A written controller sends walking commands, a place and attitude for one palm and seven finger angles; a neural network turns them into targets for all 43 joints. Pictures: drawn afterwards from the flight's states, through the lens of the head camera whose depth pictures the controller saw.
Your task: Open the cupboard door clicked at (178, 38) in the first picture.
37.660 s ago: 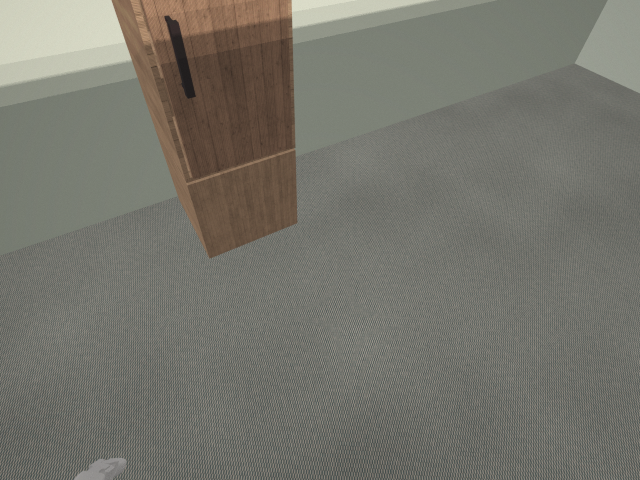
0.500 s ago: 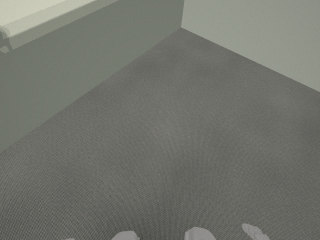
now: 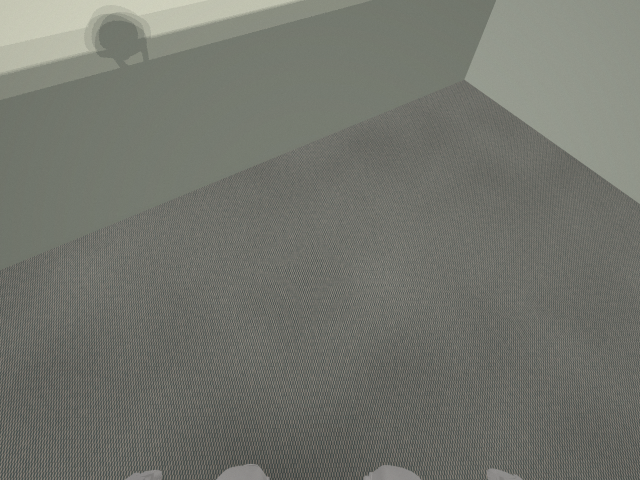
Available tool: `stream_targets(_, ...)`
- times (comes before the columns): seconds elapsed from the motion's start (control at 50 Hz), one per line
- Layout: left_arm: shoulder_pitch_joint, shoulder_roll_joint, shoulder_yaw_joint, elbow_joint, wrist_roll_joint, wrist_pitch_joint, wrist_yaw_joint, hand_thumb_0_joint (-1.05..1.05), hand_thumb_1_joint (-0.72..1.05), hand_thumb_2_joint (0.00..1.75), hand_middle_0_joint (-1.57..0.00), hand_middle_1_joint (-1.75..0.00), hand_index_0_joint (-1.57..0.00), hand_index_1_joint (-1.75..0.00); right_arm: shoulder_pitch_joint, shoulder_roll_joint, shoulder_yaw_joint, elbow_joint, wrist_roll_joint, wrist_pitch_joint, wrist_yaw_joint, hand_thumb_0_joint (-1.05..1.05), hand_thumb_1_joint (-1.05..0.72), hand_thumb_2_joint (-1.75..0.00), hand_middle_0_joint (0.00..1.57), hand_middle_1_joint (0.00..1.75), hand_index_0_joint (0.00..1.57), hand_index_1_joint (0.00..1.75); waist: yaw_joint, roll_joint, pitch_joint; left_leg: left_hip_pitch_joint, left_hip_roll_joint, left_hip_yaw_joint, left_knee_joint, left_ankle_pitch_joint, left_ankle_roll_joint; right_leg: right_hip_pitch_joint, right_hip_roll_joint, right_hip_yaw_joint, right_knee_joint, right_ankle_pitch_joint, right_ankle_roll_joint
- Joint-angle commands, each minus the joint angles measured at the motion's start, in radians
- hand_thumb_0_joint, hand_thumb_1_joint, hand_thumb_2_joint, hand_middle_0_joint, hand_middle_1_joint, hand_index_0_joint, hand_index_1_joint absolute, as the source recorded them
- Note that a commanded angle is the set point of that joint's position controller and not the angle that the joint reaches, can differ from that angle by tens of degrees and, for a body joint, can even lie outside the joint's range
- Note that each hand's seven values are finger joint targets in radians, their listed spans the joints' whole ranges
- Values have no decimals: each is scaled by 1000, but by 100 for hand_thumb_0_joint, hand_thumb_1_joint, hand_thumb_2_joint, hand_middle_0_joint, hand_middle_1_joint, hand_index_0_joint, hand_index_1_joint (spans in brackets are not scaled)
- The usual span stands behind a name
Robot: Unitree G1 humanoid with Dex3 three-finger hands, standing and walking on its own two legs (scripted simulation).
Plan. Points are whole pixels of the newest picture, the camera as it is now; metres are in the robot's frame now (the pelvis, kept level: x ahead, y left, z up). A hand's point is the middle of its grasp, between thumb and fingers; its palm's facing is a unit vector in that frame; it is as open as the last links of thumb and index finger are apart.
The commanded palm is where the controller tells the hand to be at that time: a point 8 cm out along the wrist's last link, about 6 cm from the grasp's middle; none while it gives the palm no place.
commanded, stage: turn to face it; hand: left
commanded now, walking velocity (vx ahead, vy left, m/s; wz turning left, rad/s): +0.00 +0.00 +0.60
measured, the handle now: out of the picture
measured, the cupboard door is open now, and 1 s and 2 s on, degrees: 41 41 41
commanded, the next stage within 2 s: none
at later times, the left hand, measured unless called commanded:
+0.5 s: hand out of the picture +0.00 +0.17 -0.15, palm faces +0.31 -0.92 -0.22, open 7.4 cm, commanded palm none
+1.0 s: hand out of the picture -0.03 +0.16 -0.14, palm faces +0.58 -0.77 -0.26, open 7.4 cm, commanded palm none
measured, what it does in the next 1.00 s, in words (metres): steps on the spot, turning left: right foot, then left foot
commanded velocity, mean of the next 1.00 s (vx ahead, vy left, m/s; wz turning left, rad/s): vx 0.00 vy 0.00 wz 0.60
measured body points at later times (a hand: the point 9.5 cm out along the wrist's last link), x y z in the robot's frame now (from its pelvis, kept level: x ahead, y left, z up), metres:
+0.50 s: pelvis +0.00 -0.03 +0.01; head +0.05 -0.01 +0.46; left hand -0.01 +0.22 -0.13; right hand +0.19 -0.25 -0.12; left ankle -0.02 +0.08 -0.70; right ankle +0.02 -0.16 -0.72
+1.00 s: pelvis +0.02 -0.06 +0.02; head +0.06 -0.03 +0.46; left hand -0.06 +0.20 -0.12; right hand +0.24 -0.22 -0.13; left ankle -0.05 +0.04 -0.66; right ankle +0.08 -0.16 -0.72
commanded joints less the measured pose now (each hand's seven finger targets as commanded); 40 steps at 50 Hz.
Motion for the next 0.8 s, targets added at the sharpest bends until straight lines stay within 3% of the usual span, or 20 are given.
stream_targets(0.0, -61, 91, 36, -102, -3, -25, 8, 0, 90, 90, -20, -30, -20, -30, 71, -202, -50, -44, -11, -15, -41, 0, -90, -90, 20, 30, 20, 30, -16, 265, -159, 197, 252, -329, -264, 497, 142, -161, 25, 94, 148, 49, 3)
stream_targets(0.08, -43, 74, 31, -93, -10, -27, 5, 0, 90, 90, -20, -30, -20, -30, 44, -213, -57, -48, -14, -9, -39, 0, -90, -90, 20, 30, 20, 30, -8, 223, -192, 153, 220, -326, -246, 445, 130, 1, 79, 63, -115, 49, -9)
stream_targets(0.14, 55, 84, 37, -68, -10, -37, 6, 0, 90, 90, -20, -30, -20, -30, -16, -210, -61, -62, -7, 4, -33, 0, -90, -90, 20, 30, 20, 30, 37, 208, -183, 28, 168, -329, -204, 313, 86, 202, 119, 32, -382, 202, -21)
stream_targets(0.16, 96, 118, 46, -64, -5, -45, 12, 0, 90, 90, -20, -30, -20, -30, -34, -181, -59, -74, 0, 7, -29, 0, -90, -90, 20, 30, 20, 30, 64, 125, -176, -70, 115, -297, -133, 190, 41, 314, 68, 80, -545, 256, -34)
stream_targets(0.18, 113, 202, 65, -65, 10, -54, 22, 0, 90, 90, -20, -30, -20, -30, -28, -118, -49, -93, 8, 8, -20, 0, -90, -90, 20, 30, 20, 30, 73, -135, -162, -254, -13, -163, 55, -66, -34, 407, -168, 339, -681, 219, -115)
stream_targets(0.2, 96, 249, 64, -80, 13, -52, 22, 0, 90, 90, -20, -30, -20, -30, -47, -110, -47, -113, 3, 7, -12, 0, -90, -90, 20, 30, 20, 30, 83, -259, -131, -252, -54, -67, 319, -307, -61, 289, -359, 457, -741, 260, -222)
stream_targets(0.24, 19, 173, 49, -98, 7, -56, 31, 0, 90, 90, -20, -30, -20, -30, -52, -114, -54, -82, -3, 23, -9, 0, -90, -90, 20, 30, 20, 30, 37, -192, -84, -244, 18, -100, 549, -230, -62, 192, -285, 347, -685, 377, -239)
stream_targets(0.28, -11, 140, 35, -99, 8, -59, 27, 0, 90, 90, -20, -30, -20, -30, -48, -80, -39, -67, 0, 28, 1, 0, -90, -90, 20, 30, 20, 30, 16, -168, -80, -214, 32, -56, 493, -187, -81, 211, -213, 157, -627, 597, -210)
stream_targets(0.3, 6, 143, 36, -93, 8, -62, 25, 0, 90, 90, -20, -30, -20, -30, -57, -67, -33, -66, 3, 28, 5, 0, -90, -90, 20, 30, 20, 30, 25, -164, -96, -193, 27, -29, 419, -183, -87, 247, -198, 116, -607, 679, -199)
stream_targets(0.38, 81, 190, 50, -60, 13, -65, 23, 0, 90, 90, -20, -30, -20, -30, -97, -43, -17, -75, 10, 18, 13, 0, -90, -90, 20, 30, 20, 30, 64, -150, -142, -100, 4, 44, 138, -168, -83, 350, -216, 66, -537, 830, -190)
stream_targets(0.42, 87, 200, 54, -47, 11, -63, 18, 0, 90, 90, -20, -30, -20, -30, -77, -49, -17, -75, 11, 12, 11, 0, -90, -90, 20, 30, 20, 30, 55, -141, -156, -32, -10, 69, 11, -113, -74, 351, -218, 38, -486, 830, -167)
stream_targets(0.46, 64, 202, 59, -52, -1, -59, 12, 0, 90, 90, -20, -30, -20, -30, -6, -82, -23, -61, 7, 6, 8, 0, -90, -90, 20, 30, 20, 30, 9, -96, -175, 130, -8, 59, -165, 61, -55, 256, -203, -23, -383, 738, -109)
stream_targets(0.48, 54, 175, 57, -69, -7, -54, 8, 0, 90, 90, -20, -30, -20, -30, 50, -151, -40, -51, 1, -3, 4, 0, -90, -90, 20, 30, 20, 30, -27, 45, -216, 295, 100, -81, -231, 254, -2, 102, -158, -71, -222, 584, -53)
stream_targets(0.5, 38, 100, 38, -112, -13, -49, 2, 0, 90, 90, -20, -30, -20, -30, 127, -264, -71, -46, -7, -7, -5, 0, -90, -90, 20, 30, 20, 30, -68, 356, -241, 425, 379, -453, -261, 617, 157, -169, -14, -96, 11, -42, 24)
stream_targets(0.52, -47, 108, 26, -150, 0, -36, 10, 0, 90, 90, -20, -30, -20, -30, 193, -294, -74, -29, -5, 2, -12, 0, -90, -90, 20, 30, 20, 30, -96, 265, -220, 366, 440, -483, -263, 601, 229, -205, 0, 20, 138, -145, 7)
stream_targets(0.56, -78, 101, 35, -126, -2, -32, 16, 0, 90, 90, -20, -30, -20, -30, 124, -248, -63, -40, -10, -10, -35, 0, -90, -90, 20, 30, 20, 30, -62, 290, -185, 272, 335, -428, -270, 504, 199, -225, 4, 87, 198, -41, 4)
stream_targets(0.62, -24, 93, 37, -87, -1, -24, 3, 0, 90, 90, -20, -30, -20, -30, 16, -203, -49, -60, -10, -13, -40, 0, -90, -90, 20, 30, 20, 30, -3, 243, -158, 183, 237, -309, -276, 423, 136, -129, 27, 83, 100, 59, 2)
stream_targets(0.7, -15, 84, 34, -85, -5, -24, 3, 0, 90, 90, -20, -30, -20, -30, 4, -215, -56, -56, -14, -2, -34, 0, -90, -90, 20, 30, 20, 30, 0, 212, -155, 99, 207, -343, -286, 285, 126, 18, 81, 55, -123, 66, -11)
stream_targets(0.76, 67, 91, 40, -69, -6, -34, 6, 0, 90, 90, -20, -30, -20, -30, -39, -209, -62, -70, -8, 9, -30, 0, -90, -90, 20, 30, 20, 30, 41, 214, -156, -11, 165, -358, -239, 199, 92, 203, 116, 38, -360, 193, -22)
stream_targets(0.78, 107, 115, 48, -62, -4, -42, 11, 0, 90, 90, -20, -30, -20, -30, -55, -185, -60, -79, -2, 11, -26, 0, -90, -90, 20, 30, 20, 30, 64, 147, -155, -85, 117, -332, -184, 114, 54, 302, 87, 62, -506, 243, -32)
